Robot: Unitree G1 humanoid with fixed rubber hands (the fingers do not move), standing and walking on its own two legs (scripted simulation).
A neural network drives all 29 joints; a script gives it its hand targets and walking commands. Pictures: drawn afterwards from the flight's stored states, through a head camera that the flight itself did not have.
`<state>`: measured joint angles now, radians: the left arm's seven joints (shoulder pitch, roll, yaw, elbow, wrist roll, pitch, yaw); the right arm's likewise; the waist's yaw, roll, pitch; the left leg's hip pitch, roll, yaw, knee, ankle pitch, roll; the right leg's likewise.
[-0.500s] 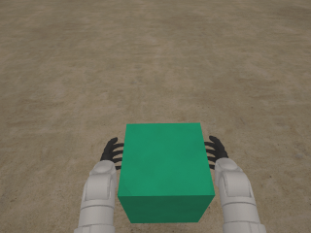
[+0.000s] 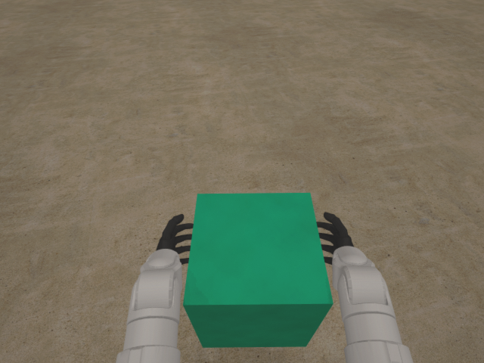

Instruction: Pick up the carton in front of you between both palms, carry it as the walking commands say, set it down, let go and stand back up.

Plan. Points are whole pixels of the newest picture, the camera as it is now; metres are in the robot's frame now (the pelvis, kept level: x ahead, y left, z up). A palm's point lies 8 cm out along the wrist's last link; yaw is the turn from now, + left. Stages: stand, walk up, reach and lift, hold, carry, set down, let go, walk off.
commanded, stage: hold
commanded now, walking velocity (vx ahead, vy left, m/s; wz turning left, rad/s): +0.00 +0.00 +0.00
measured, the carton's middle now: (254, 273) +0.30 +0.00 -0.05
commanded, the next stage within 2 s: set down in 0.06 s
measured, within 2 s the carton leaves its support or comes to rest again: neither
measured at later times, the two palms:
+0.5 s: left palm (171, 255) +0.34 +0.16 -0.04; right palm (319, 251) +0.34 -0.14 -0.04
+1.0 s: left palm (184, 278) +0.38 +0.17 -0.22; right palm (300, 271) +0.39 -0.13 -0.22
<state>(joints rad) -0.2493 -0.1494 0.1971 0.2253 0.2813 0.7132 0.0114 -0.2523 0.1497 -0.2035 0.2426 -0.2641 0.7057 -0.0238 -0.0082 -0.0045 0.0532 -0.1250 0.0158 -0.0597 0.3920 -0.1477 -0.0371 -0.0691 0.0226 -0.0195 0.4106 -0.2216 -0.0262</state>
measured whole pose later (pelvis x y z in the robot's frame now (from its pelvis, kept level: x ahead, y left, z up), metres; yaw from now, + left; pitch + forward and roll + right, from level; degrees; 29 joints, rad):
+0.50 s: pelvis -0.02 +0.04 -0.02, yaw -3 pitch +5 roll +0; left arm -0.58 -0.25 0.53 0.53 0.45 0.44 0.02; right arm -0.63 0.14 -0.54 0.65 -0.49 0.40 0.08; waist 0.01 -0.02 0.10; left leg -0.51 -0.06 -0.04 0.65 -0.23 0.02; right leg -0.48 0.03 0.11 0.69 -0.29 0.02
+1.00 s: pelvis -0.03 +0.01 -0.15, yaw -3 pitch +38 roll +0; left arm -0.71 -0.13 0.50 0.53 0.27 0.26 0.02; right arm -0.77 0.09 -0.42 0.64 -0.25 0.25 -0.04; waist 0.05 -0.03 -0.18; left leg -1.52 -0.06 -0.10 1.24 -0.39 -0.05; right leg -1.49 0.11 0.07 1.28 -0.46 0.00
